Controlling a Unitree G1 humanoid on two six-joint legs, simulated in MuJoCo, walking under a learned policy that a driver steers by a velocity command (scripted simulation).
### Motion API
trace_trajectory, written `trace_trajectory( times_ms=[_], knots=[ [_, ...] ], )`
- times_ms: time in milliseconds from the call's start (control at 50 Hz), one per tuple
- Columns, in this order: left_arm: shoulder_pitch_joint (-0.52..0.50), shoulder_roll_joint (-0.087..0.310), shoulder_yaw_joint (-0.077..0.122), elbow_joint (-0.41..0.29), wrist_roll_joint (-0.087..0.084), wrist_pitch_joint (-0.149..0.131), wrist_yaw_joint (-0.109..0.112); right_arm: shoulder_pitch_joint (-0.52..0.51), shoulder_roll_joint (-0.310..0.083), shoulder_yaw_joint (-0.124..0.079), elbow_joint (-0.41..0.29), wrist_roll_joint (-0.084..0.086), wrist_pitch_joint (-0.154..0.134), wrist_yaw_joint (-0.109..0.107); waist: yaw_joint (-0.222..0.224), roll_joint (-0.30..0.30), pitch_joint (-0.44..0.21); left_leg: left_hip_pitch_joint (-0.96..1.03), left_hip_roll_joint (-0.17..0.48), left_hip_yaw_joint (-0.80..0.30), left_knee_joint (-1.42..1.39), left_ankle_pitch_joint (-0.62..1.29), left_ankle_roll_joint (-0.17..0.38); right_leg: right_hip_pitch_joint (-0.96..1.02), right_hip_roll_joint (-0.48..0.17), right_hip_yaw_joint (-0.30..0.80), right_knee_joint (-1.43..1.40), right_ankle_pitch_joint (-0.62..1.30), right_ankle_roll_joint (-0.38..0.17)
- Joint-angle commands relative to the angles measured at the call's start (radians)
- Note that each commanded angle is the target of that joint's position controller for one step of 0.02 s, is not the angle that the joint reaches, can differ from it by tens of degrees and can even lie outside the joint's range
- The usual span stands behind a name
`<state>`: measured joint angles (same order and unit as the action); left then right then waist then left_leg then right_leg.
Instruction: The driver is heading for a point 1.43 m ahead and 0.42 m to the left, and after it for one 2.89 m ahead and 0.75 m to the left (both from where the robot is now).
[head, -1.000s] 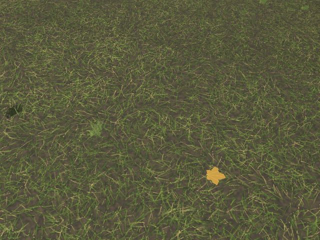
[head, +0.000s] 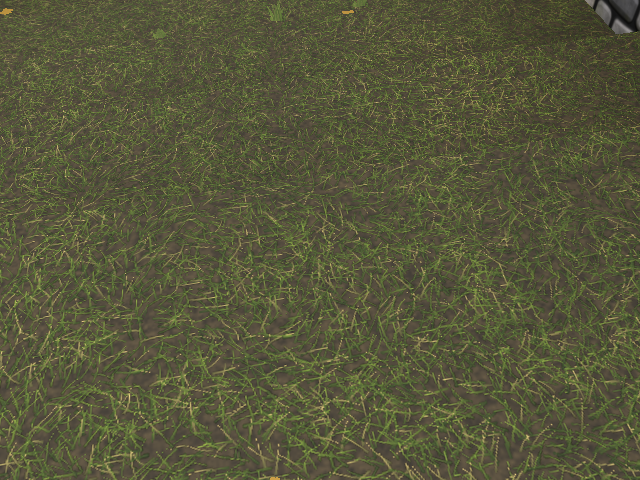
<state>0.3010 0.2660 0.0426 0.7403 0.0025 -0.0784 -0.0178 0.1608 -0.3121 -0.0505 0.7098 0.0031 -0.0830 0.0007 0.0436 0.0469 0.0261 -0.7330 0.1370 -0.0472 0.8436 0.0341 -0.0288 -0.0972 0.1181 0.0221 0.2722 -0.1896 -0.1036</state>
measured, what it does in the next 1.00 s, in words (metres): walks ahead, turning left: left foot, then right foot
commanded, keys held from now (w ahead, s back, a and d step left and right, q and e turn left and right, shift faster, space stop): w+q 0.88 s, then w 0.12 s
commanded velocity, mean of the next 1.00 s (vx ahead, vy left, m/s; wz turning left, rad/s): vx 0.50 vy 0.00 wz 0.46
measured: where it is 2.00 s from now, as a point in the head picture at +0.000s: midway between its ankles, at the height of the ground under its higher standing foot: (212, 258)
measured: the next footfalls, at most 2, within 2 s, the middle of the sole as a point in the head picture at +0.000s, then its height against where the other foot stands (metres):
left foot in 0.26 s outside the picture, level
right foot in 0.70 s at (367, 409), level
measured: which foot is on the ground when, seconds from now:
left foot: up 0.00-0.24, down 0.26-0.70, up 0.72-1.00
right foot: down 0.00-0.24, up 0.26-0.68, down 0.70-1.00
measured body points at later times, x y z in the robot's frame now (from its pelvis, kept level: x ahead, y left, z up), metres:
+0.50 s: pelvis +0.31 +0.06 +0.00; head +0.34 +0.07 +0.45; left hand +0.42 +0.36 -0.09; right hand +0.46 -0.19 -0.11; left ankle +0.29 +0.14 -0.75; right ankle +0.44 -0.09 -0.68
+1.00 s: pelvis +0.58 +0.08 +0.00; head +0.61 +0.09 +0.45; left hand +0.46 +0.34 -0.11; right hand +0.88 -0.04 -0.09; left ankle +0.59 +0.28 -0.68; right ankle +0.60 -0.03 -0.75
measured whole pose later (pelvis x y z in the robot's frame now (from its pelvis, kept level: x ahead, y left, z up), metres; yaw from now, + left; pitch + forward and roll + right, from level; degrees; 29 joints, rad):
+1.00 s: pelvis +0.58 +0.08 +0.00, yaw +32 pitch +1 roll -1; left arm 0.36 0.27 0.06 0.80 0.01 -0.09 -0.01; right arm 0.18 -0.31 -0.07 0.63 0.02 -0.02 0.01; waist 0.08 0.05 0.02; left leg -0.67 0.07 -0.08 0.95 -0.18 -0.01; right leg -0.10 0.02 -0.11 0.30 -0.23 -0.03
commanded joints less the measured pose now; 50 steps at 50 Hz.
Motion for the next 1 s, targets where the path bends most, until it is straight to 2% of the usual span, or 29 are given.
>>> trace_trajectory(
  times_ms=[20,100,160,200,220,240,260,280,300,320,340,360,400,460,500,540,580,620,660,680,700,720,740,760,780,800,840,900,1000],
  knots=[
    [-0.004,0.167,0.039,-0.036,-0.001,-0.020,0.012,-0.073,-0.043,-0.004,-0.064,0.013,-0.015,0.016,0.024,-0.088,0.021,0.074,-0.020,0.023,-0.143,0.171,0.018,-0.055,-0.259,0.070,-0.138,0.223,-0.076],
    [0.053,0.176,0.042,0.012,-0.002,-0.007,0.016,-0.162,-0.033,0.003,-0.105,0.024,-0.020,0.045,0.063,-0.068,0.062,-0.014,-0.057,0.014,-0.252,0.120,0.050,0.124,-0.314,0.034,-0.110,0.296,-0.068],
    [0.069,0.181,0.044,0.030,-0.003,0.014,0.023,-0.192,-0.025,0.007,-0.138,0.020,-0.024,0.070,0.059,-0.073,0.051,-0.038,-0.094,0.048,-0.288,-0.011,0.081,0.242,-0.347,0.006,-0.028,0.498,-0.063],
    [0.050,0.203,0.048,0.021,-0.002,0.027,0.034,-0.143,-0.047,-0.003,-0.141,0.014,-0.020,0.075,0.017,-0.114,-0.017,0.083,-0.157,0.117,-0.283,-0.123,0.115,0.266,-0.339,-0.028,0.095,0.878,-0.042],
    [0.043,0.217,0.050,0.015,0.001,0.035,0.042,-0.067,-0.079,-0.019,-0.130,0.011,-0.016,0.072,-0.028,-0.138,-0.077,0.189,-0.196,0.145,-0.274,-0.172,0.137,0.269,-0.331,-0.043,0.212,1.064,-0.031],
    [0.023,0.224,0.049,0.006,0.000,0.042,0.049,0.075,-0.126,-0.043,-0.105,0.013,-0.014,0.063,-0.111,-0.134,-0.156,0.398,-0.219,0.140,-0.324,-0.123,0.173,0.198,-0.307,-0.072,0.400,1.102,-0.008],
    [0.013,0.206,0.037,-0.019,0.012,0.033,0.056,0.242,-0.191,-0.066,-0.081,0.011,-0.006,0.049,-0.191,-0.072,-0.268,0.728,-0.090,-0.047,-0.322,-0.042,0.240,-0.034,-0.280,-0.091,0.678,0.840,0.025],
    [0.137,0.072,-0.005,-0.054,0.034,0.003,0.033,0.282,-0.278,-0.084,-0.075,0.014,-0.009,0.046,-0.103,0.194,-0.390,1.137,0.182,-0.606,-0.350,-0.147,0.457,-0.516,-0.050,-0.050,1.084,-0.141,0.112],
    [0.064,0.153,0.005,-0.049,0.010,-0.033,0.013,0.320,-0.173,-0.063,-0.070,0.022,-0.001,0.036,-0.173,0.119,-0.461,1.215,0.196,-0.758,-0.469,-0.235,0.460,-0.647,-0.047,0.110,1.183,-0.340,0.109],
    [-0.042,0.187,0.014,-0.095,-0.033,-0.056,0.000,0.268,-0.145,-0.053,-0.078,0.014,0.005,0.025,-0.179,0.070,-0.297,1.111,0.163,-0.602,-0.496,-0.236,0.400,-0.733,-0.111,0.128,1.156,-0.266,0.098],
    [-0.091,0.171,0.005,-0.115,-0.027,-0.068,0.000,0.203,-0.133,-0.050,-0.093,0.011,0.009,0.021,-0.144,-0.046,-0.201,0.952,0.124,-0.501,-0.515,-0.167,0.368,-0.713,-0.151,0.110,1.067,-0.205,0.091],
    [-0.112,0.165,0.009,-0.119,-0.004,-0.069,0.004,0.145,-0.119,-0.045,-0.106,0.009,0.012,0.020,-0.100,-0.098,-0.109,0.798,0.086,-0.430,-0.540,-0.053,0.351,-0.672,-0.173,0.089,0.972,-0.180,0.100],
    [-0.067,0.160,0.015,-0.120,0.012,-0.048,0.007,0.089,-0.105,-0.037,-0.125,-0.001,0.014,0.015,-0.035,-0.049,-0.064,0.625,0.040,-0.360,-0.594,0.044,0.353,-0.570,-0.197,0.077,0.882,-0.161,0.127],
    [-0.074,0.118,-0.001,-0.124,0.018,-0.024,0.017,0.075,-0.133,-0.046,-0.113,0.008,0.013,0.002,-0.018,-0.012,-0.030,0.455,-0.007,-0.252,-0.623,0.109,0.343,-0.504,-0.196,0.028,0.693,-0.097,0.179],
    [-0.155,0.088,-0.015,-0.140,0.020,-0.023,0.016,0.086,-0.154,-0.054,-0.100,0.015,0.019,-0.008,-0.047,0.007,-0.022,0.379,-0.066,-0.183,-0.612,0.050,0.296,-0.423,-0.169,0.010,0.515,0.082,0.190],
    [-0.234,0.088,-0.015,-0.152,0.010,-0.029,0.011,0.137,-0.160,-0.057,-0.081,0.020,0.029,-0.014,-0.091,0.023,-0.038,0.378,-0.081,-0.190,-0.590,-0.035,0.260,-0.358,-0.128,0.008,0.376,0.241,0.193],
    [-0.271,0.109,-0.006,-0.163,-0.004,-0.035,0.006,0.174,-0.162,-0.059,-0.065,0.026,0.036,-0.015,-0.105,0.039,-0.047,0.425,-0.061,-0.244,-0.555,-0.118,0.239,-0.332,-0.113,0.035,0.301,0.265,0.186],
    [-0.267,0.141,0.012,-0.165,-0.011,-0.040,0.004,0.183,-0.152,-0.058,-0.061,0.028,0.040,-0.017,-0.091,0.059,-0.054,0.494,-0.031,-0.317,-0.495,-0.186,0.215,-0.313,-0.119,0.068,0.253,0.218,0.163],
    [-0.206,0.162,0.030,-0.151,-0.013,-0.047,0.004,0.166,-0.138,-0.057,-0.066,0.023,0.044,-0.016,-0.047,0.079,-0.061,0.515,-0.025,-0.358,-0.417,-0.200,0.188,-0.231,-0.121,0.060,0.221,0.144,0.123],
    [-0.131,0.179,0.044,-0.136,-0.007,-0.051,0.009,0.167,-0.107,-0.047,-0.071,0.019,0.044,-0.013,-0.007,0.075,-0.094,0.495,-0.061,-0.339,-0.332,-0.184,0.159,-0.117,-0.139,0.057,0.198,0.121,0.094],
    [-0.002,0.229,0.061,-0.130,0.010,-0.054,0.017,0.173,-0.040,-0.023,-0.088,0.008,0.039,-0.008,0.048,-0.019,-0.208,0.410,-0.121,-0.264,-0.080,-0.275,0.120,0.094,-0.290,0.197,0.193,0.043,0.031],
    [0.086,0.318,0.082,-0.102,0.026,-0.039,0.017,0.310,0.027,-0.001,-0.118,0.025,0.028,-0.006,-0.002,-0.332,-0.334,0.092,-0.252,-0.119,0.265,-0.626,0.055,0.400,-0.520,0.647,0.101,-0.161,-0.131],
    [0.097,0.259,0.076,-0.095,0.003,-0.033,0.010,0.317,-0.066,-0.015,-0.103,0.042,0.027,-0.009,0.015,-0.329,-0.306,-0.063,-0.178,-0.124,0.433,-0.612,0.038,0.393,-0.559,0.834,0.034,-0.429,-0.156],
    [0.054,0.191,0.058,-0.109,-0.001,-0.029,0.014,0.217,-0.131,-0.034,-0.105,0.039,0.034,-0.011,0.045,-0.214,-0.182,-0.097,-0.139,-0.120,0.485,-0.513,0.032,0.290,-0.509,0.681,0.017,-0.436,-0.111],
    [0.009,0.164,0.048,-0.110,0.006,-0.024,0.016,0.147,-0.136,-0.038,-0.118,0.023,0.040,-0.013,0.039,-0.145,-0.110,-0.072,-0.108,-0.089,0.473,-0.438,0.028,0.178,-0.462,0.523,0.019,-0.287,-0.079],
    [-0.023,0.137,0.039,-0.104,0.011,-0.020,0.015,0.110,-0.125,-0.040,-0.129,0.014,0.041,-0.011,0.024,-0.132,-0.061,-0.047,-0.084,-0.087,0.431,-0.387,0.027,0.092,-0.418,0.414,0.005,-0.152,-0.069],
    [-0.048,0.111,0.032,-0.089,0.014,-0.024,0.019,0.117,-0.093,-0.041,-0.133,0.026,0.050,-0.001,-0.009,-0.178,-0.027,0.024,-0.048,-0.073,0.373,-0.339,0.027,0.000,-0.366,0.266,-0.041,-0.020,-0.056],
    [-0.028,0.128,0.042,-0.052,0.006,-0.035,0.017,0.087,-0.042,-0.030,-0.142,0.020,0.061,0.003,-0.014,-0.146,-0.009,0.014,-0.040,-0.058,0.290,-0.304,0.019,-0.019,-0.372,0.167,-0.088,0.100,-0.086],
    [-0.016,0.164,0.050,0.002,-0.005,-0.029,0.011,-0.015,-0.003,-0.009,-0.150,0.014,0.045,0.018,0.001,-0.111,0.009,0.040,-0.050,-0.031,-0.012,-0.114,0.023,0.012,-0.355,0.029,-0.110,0.243,-0.094]
  ],
)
